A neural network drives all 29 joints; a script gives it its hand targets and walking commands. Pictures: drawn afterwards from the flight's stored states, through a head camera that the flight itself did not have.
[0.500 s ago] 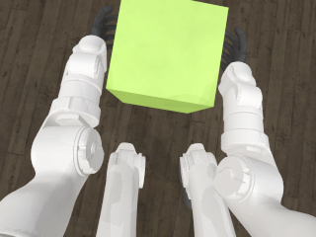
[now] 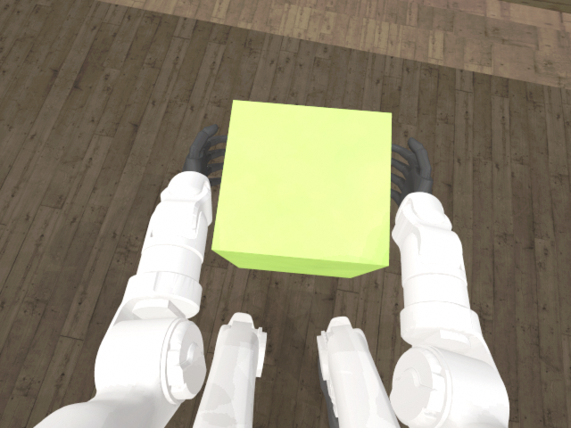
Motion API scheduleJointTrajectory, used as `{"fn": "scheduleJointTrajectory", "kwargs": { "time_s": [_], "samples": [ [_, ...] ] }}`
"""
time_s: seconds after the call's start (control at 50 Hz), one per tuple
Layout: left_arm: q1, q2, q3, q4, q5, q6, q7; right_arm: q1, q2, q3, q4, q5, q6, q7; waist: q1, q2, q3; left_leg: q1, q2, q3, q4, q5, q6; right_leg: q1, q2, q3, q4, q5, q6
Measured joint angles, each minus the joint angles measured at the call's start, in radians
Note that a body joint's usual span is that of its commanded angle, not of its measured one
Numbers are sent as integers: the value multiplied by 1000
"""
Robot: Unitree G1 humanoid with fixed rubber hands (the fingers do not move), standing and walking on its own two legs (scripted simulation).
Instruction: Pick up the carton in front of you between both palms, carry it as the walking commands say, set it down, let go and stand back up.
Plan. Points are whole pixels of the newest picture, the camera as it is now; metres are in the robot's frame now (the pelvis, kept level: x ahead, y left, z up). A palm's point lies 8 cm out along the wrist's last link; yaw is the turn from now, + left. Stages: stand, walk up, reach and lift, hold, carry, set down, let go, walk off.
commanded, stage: reach and lift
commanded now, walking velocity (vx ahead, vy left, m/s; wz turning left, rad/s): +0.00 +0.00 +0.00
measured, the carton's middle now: (301, 204) +0.45 +0.00 -0.12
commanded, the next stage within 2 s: hold in 1.90 s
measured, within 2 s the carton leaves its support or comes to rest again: neither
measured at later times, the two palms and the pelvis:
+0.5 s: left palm (162, 167) +0.40 +0.15 +0.11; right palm (488, 178) +0.40 -0.15 +0.12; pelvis +0.05 -0.01 +0.14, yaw +1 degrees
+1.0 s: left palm (94, 148) +0.35 +0.14 +0.22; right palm out of the picture +0.37 -0.15 +0.23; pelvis +0.07 -0.01 +0.21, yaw +1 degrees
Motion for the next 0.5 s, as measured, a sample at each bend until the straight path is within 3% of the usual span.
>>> {"fn": "scheduleJointTrajectory", "kwargs": {
  "time_s": [0.5],
  "samples": [
    [405, -115, -11, -107, 8, -49, 6, 342, 46, 111, -16, -27, -43, 31, 15, 4, 46, 767, 23, -15, -569, 110, 13, 752, -27, 36, -551, 112, -39]
  ]
}}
